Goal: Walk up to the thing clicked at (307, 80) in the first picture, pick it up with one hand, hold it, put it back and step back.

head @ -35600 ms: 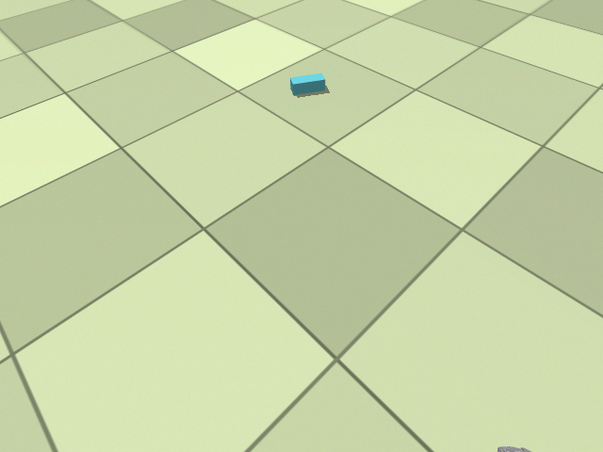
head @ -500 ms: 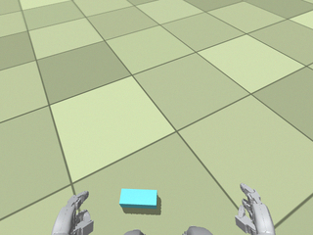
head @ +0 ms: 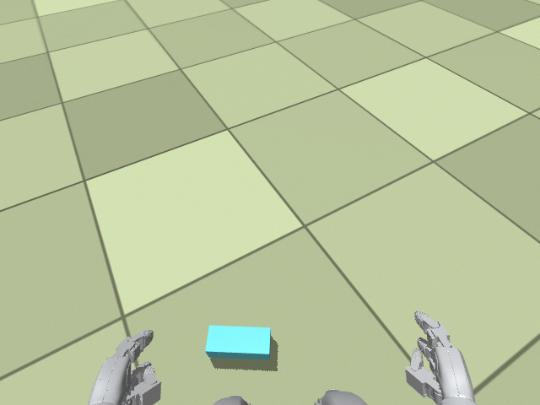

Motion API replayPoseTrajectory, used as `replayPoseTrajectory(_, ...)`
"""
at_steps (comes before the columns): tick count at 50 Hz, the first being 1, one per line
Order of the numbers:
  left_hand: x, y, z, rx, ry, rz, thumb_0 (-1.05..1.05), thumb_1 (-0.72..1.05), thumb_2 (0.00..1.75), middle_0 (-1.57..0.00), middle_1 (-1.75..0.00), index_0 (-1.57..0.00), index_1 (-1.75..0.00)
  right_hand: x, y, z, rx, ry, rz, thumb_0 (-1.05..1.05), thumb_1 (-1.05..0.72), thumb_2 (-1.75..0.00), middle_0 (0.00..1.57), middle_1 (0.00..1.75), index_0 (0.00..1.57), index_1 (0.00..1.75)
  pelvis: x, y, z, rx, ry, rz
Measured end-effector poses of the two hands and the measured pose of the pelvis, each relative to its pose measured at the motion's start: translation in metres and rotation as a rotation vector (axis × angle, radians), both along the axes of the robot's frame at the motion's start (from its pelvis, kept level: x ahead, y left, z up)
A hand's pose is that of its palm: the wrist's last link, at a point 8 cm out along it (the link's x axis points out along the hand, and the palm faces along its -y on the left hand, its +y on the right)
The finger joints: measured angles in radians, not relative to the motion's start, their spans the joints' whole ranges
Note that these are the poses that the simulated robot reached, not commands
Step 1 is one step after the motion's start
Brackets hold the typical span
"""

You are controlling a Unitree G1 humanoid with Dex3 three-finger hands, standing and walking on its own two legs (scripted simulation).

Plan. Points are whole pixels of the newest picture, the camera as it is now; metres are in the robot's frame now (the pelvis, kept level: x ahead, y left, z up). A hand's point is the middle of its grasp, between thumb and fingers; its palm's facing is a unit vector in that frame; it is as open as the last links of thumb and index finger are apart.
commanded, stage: home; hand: left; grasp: from above
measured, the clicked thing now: (239, 342) +0.40 +0.12 -0.68
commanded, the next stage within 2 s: stand in 0.80 s
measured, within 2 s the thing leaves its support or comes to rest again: neither
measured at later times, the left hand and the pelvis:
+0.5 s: hand (156, 384) +0.17 +0.18 -0.05, palm faces +0.03 -0.98 -0.21, open 7.4 cm; pelvis +0.00 +0.00 +0.00, yaw +0 degrees
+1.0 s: hand (150, 391) +0.16 +0.20 -0.07, palm faces -0.01 -0.95 -0.31, open 7.4 cm; pelvis -0.01 +0.00 +0.01, yaw +0 degrees
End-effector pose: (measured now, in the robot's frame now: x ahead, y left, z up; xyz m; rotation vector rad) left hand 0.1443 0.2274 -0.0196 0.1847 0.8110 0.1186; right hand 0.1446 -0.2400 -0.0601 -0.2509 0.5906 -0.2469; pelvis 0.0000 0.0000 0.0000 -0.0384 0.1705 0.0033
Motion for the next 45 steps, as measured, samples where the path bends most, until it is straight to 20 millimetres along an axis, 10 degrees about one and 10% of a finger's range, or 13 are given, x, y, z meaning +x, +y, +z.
replayPoseTrajectory(45,0.0024,0.0023,0.0005,0.001,-0.008,-0.004,0.01,0.91,0.9,-0.2,-0.3,-0.2,-0.3,0.0,0.0017,-0.0015,0.002,0.012,-0.006,0.02,-0.9,-0.9,0.2,0.3,0.2,0.3,0.0018,0.0026,-0.0015,-0.003,0.004,0.002)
